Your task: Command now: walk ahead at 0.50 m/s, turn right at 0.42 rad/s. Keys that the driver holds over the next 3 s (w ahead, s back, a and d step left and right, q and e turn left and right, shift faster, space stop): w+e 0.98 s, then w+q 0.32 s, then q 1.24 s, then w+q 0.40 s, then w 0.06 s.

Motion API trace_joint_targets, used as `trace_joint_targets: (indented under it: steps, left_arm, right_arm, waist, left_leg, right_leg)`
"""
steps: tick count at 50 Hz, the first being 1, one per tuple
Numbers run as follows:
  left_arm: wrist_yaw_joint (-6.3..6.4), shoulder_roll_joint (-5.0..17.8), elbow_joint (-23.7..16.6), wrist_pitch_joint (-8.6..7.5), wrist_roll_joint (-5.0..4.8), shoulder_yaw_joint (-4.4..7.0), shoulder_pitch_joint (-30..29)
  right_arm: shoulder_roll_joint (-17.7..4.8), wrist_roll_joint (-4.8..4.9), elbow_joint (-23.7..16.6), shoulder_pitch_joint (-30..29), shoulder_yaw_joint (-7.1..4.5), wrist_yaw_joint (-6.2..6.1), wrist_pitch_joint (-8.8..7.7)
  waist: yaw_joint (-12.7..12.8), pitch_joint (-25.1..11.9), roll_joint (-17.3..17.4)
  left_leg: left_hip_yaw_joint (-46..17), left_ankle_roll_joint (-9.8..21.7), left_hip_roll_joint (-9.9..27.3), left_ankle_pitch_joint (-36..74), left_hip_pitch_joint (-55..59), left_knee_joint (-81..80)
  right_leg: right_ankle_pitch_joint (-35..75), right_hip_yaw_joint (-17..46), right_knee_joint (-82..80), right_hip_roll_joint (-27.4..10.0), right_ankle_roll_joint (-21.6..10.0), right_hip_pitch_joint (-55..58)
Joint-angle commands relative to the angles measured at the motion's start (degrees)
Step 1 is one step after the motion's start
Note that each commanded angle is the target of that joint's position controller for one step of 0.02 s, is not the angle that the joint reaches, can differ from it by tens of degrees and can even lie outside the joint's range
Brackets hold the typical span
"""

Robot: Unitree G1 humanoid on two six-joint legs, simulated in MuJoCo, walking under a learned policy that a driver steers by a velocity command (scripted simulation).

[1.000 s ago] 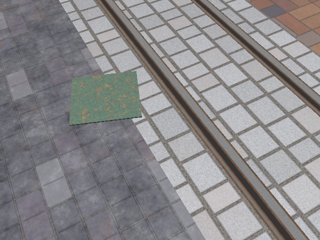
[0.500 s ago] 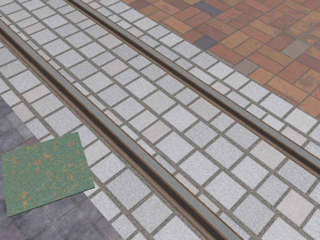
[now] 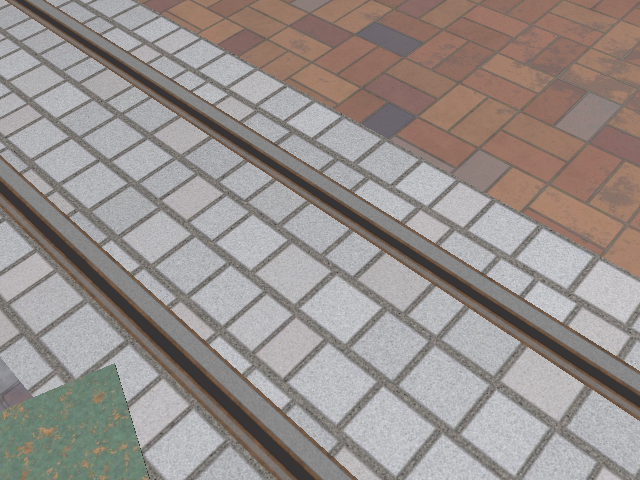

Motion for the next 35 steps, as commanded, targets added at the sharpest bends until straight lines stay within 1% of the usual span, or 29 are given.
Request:
trace_joint_targets:
  steps: [1, 3, 5, 7, 8, 9, 11, 12, 13, 14, 15, 16, 17, 18, 19, 20, 21, 22, 23, 24, 26, 27, 29, 31, 33, 35]
  left_arm:
    - [1.0, 8.82, -3.84, -1.17, -0.42, 2.52, -2.04]
    - [1.64, 9.87, -2.9, -1.0, -0.58, 2.96, -0.24]
    - [2.08, 10.56, -1.98, -0.73, -0.83, 3.24, 1.84]
    - [2.27, 10.98, -0.91, -0.52, -1.21, 3.43, 4.26]
    - [2.34, 10.9, -0.49, -0.4, -1.42, 3.44, 5.09]
    - [2.43, 10.66, -0.17, -0.23, -1.57, 3.42, 5.64]
    - [2.66, 10.58, 0.19, 0.24, -1.42, 3.53, 5.85]
    - [2.69, 10.59, 0.26, 0.6, -1.28, 3.61, 5.68]
    - [2.65, 9.67, 0.2, 0.92, -1.2, 3.36, 5.34]
    - [2.47, 7.5, -0.19, 0.97, -0.9, 2.56, 5.15]
    - [2.4, 3.97, -1.41, 0.86, 0.26, 1.28, 5.82]
    - [2.37, 1.83, -2.97, 0.25, -1.77, 0.57, 12.98]
    - [2.62, 7.78, -1.4, 0.29, -2.38, 1.73, 11.59]
    - [2.57, 10.21, -2.01, 0.6, -2.12, 2.52, 5.88]
    - [2.67, 9.52, -2.24, 0.93, -1.64, 2.56, 3.61]
    - [2.52, 8.69, -2.8, 1.06, -1.15, 2.68, 1.88]
    - [2.18, 7.51, -3.06, 1.35, -1.35, 2.67, 1.95]
    - [1.98, 6.32, -3.21, 1.69, -1.57, 2.51, 1.84]
    - [1.86, 5.23, -3.67, 1.99, -1.57, 2.29, 1.14]
    - [1.79, 4.65, -4.35, 2.19, -1.42, 2.15, 0.03]
    - [1.56, 4.01, -5.65, 2.26, -1.1, 1.86, -2.37]
    - [1.29, 3.84, -6.01, 2.14, -1.11, 1.75, -3.31]
    - [0.52, 3.47, -6.62, 1.75, -1.18, 1.46, -5.85]
    - [-0.27, 2.96, -7.77, 1.44, -1.13, 1.1, -9.85]
    - [-0.92, 2.9, -9.16, 1.46, -1.21, 0.95, -13.15]
    - [-1.46, 3.55, -10.53, 1.63, -1.26, 1.14, -15.26]
  right_arm:
    - [-3.42, -0.5, -4.22, -0.69, -0.92, -0.24, 0.04]
    - [-2.33, -0.57, -5.59, -5.76, -0.43, -0.14, 0.02]
    - [-1.69, -0.28, -6.73, -10.1, -0.07, 0.25, -0.27]
    - [-2.13, 0.31, -7.8, -13.3, -0.09, 0.61, -0.56]
    - [-2.66, 0.54, -8.28, -14.3, -0.23, 0.74, -0.68]
    - [-3.36, 0.64, -8.6, -14.8, -0.47, 0.85, -0.8]
    - [-4.71, 0.68, -8.74, -14.36, -1.03, 0.95, -1.11]
    - [-5.21, 0.71, -8.48, -12.89, -1.34, 0.88, -1.29]
    - [-5.75, 0.61, -7.5, -9.27, -1.85, 0.64, -1.43]
    - [-7.42, 0.07, -6.49, -3.54, -2.7, 0.21, -1.63]
    - [-10.82, -0.41, -5.63, 5.59, -3.6, -0.29, -1.53]
    - [-13.74, -0.42, -3.81, 8.62, -4.5, 0.07, -0.48]
    - [-8.05, 0.52, -4.91, 6.7, -3.26, 0.37, -0.23]
    - [-5.15, 0.64, -5.22, 4.46, -2.55, 0.18, -0.04]
    - [-4.27, 0.1, -5.36, 1.71, -2.17, 0.22, 0.06]
    - [-3.02, -0.17, -4.86, 0.08, -1.89, 0.19, 0.17]
    - [-2.66, -0.58, -4.5, -0.66, -1.76, 0.04, 0.01]
    - [-2.42, -0.48, -4.08, -0.93, -1.86, 0.01, -0.25]
    - [-2.68, -0.23, -3.58, -0.8, -2.05, 0.0, -0.53]
    - [-3.4, -0.05, -3.08, -0.56, -2.36, -0.04, -0.77]
    - [-4.78, 0.07, -2.14, 0.06, -2.92, -0.18, -0.88]
    - [-5.29, 0.05, -1.83, 0.21, -3.1, -0.22, -0.78]
    - [-6.1, 0.18, -1.44, 0.1, -3.29, -0.34, -0.46]
    - [-7.02, 0.44, -0.78, 1.26, -3.49, -0.57, -0.04]
    - [-8.04, 0.92, 0.1, 3.01, -3.79, -0.69, 0.5]
    - [-9.11, 1.6, 0.87, 4.14, -4.18, -0.69, 1.16]
  waist:
    - [-1.72, -1.54, -6.05]
    - [-0.19, -0.11, -5.5]
    - [1.29, 0.31, -5.59]
    - [2.34, 0.36, -5.46]
    - [2.47, 0.44, -5.6]
    - [2.33, 0.39, -5.83]
    - [1.52, 0.11, -6.91]
    - [0.66, -0.35, -7.74]
    - [-1.23, -1.74, -7.94]
    - [-4.02, -6.15, -6.93]
    - [-7.19, -14.87, 0.45]
    - [-3.6, -20.36, 19.16]
    - [-4.54, -14.84, 11.24]
    - [-5.52, -8.17, 5.96]
    - [-4.32, -4.85, 2.21]
    - [-3.41, -2.19, 2.22]
    - [-2.29, -1.38, 4.04]
    - [-1.99, -0.96, 4.81]
    - [-1.91, -0.57, 4.63]
    - [-1.89, -0.14, 3.9]
    - [-2.16, 0.39, 2.56]
    - [-2.35, 0.39, 2.12]
    - [-3.07, 0.8, 1.69]
    - [-4.52, 1.83, 1.11]
    - [-5.46, 2.86, 0.85]
    - [-5.43, 3.59, 1.01]
  left_leg:
    - [-1.36, -2.06, 1.22, 5.52, -6.62, -7.16]
    - [-1.52, -2.61, 0.1, 13.14, -5.01, -15.77]
    - [-1.55, -2.78, -1.63, 19.51, -1.29, -22.91]
    - [-1.96, -2.64, -2.88, 22.49, 1.75, -26.23]
    - [-2.62, -2.34, -3.08, 22.4, 2.33, -27.65]
    - [-3.35, -1.92, -3.16, 21.6, 2.96, -29.22]
    - [-3.77, -0.81, -3.33, 17.55, 4.91, -30.91]
    - [-3.16, -0.03, -3.57, 14.84, 7.3, -31.57]
    - [-2.15, 1.18, -3.71, 13.72, 12.71, -33.57]
    - [-3.39, 3.26, -1.29, 12.83, 22.71, -34.09]
    - [-13.17, 6.54, 9.03, 10.93, 37.67, -32.71]
    - [-38.86, 14.47, 19.77, -4.1, 51.48, -39.23]
    - [-40.26, 13.27, 19.17, -13.77, 47.57, -41.78]
    - [-31.1, 11.12, 16.92, -10.92, 40.97, -42.45]
    - [-24.4, 10.24, 14.54, -3.27, 34.72, -43.5]
    - [-19.6, 10.25, 12.63, 2.36, 30.33, -44.79]
    - [-15.44, 9.85, 11.31, 5.67, 27.0, -46.28]
    - [-12.45, 10.07, 10.47, 7.75, 25.28, -47.73]
    - [-10.05, 10.65, 10.42, 10.03, 24.49, -48.8]
    - [-8.2, 11.2, 10.75, 12.01, 24.2, -49.71]
    - [-4.68, 11.97, 11.26, 16.21, 25.03, -50.76]
    - [-2.61, 11.89, 11.07, 18.02, 25.67, -50.99]
    - [2.02, 11.04, 10.01, 20.51, 26.04, -51.18]
    - [5.45, 10.29, 9.77, 21.26, 26.56, -51.25]
    - [7.44, 9.62, 10.54, 21.43, 28.69, -50.96]
    - [8.84, 8.76, 11.77, 24.0, 31.99, -49.48]
  right_leg:
    - [8.78, 16.17, -11.16, -14.26, -11.61, 3.91]
    - [7.65, 13.93, -11.19, -12.58, -10.15, 1.61]
    - [6.26, 12.86, -10.5, -11.44, -8.72, -0.28]
    - [4.33, 14.07, -9.52, -11.9, -8.05, -0.54]
    - [3.3, 15.22, -8.43, -12.38, -7.72, 0.48]
    - [2.24, 16.62, -7.02, -12.88, -7.23, 1.96]
    - [2.35, 19.36, -3.67, -13.8, -6.28, 4.7]
    - [3.46, 20.31, -1.65, -13.81, -5.78, 5.33]
    - [4.85, 20.17, 1.55, -12.36, -4.8, 4.82]
    - [5.96, 18.09, 9.48, -9.08, -3.09, 2.36]
    - [-5.07, 12.83, 26.23, -4.86, -0.85, -5.38]
    - [-26.26, 6.95, 42.73, 0.8, 2.09, -24.22]
    - [-23.95, 8.96, 49.87, -3.77, 2.91, -30.13]
    - [-18.64, 7.66, 51.04, -5.47, 3.26, -31.38]
    - [-14.58, 6.28, 50.14, -7.37, 3.81, -29.27]
    - [-11.93, 6.03, 47.76, -8.85, 4.06, -28.31]
    - [-10.24, 5.65, 46.39, -10.28, 4.11, -25.77]
    - [-9.38, 4.77, 45.39, -10.78, 4.25, -24.68]
    - [-8.57, 4.14, 44.48, -11.11, 4.45, -24.92]
    - [-7.24, 4.02, 42.92, -11.5, 4.67, -25.73]
    - [-3.47, 3.94, 38.25, -11.91, 5.14, -27.47]
    - [-0.66, 3.67, 35.39, -11.94, 5.15, -27.54]
    - [5.31, 2.16, 28.77, -11.59, 4.82, -25.86]
    - [9.19, -0.01, 23.01, -10.91, 4.31, -24.09]
    - [9.54, -1.52, 19.12, -10.41, 3.53, -23.45]
    - [6.78, -2.59, 16.5, -9.79, 2.23, -23.25]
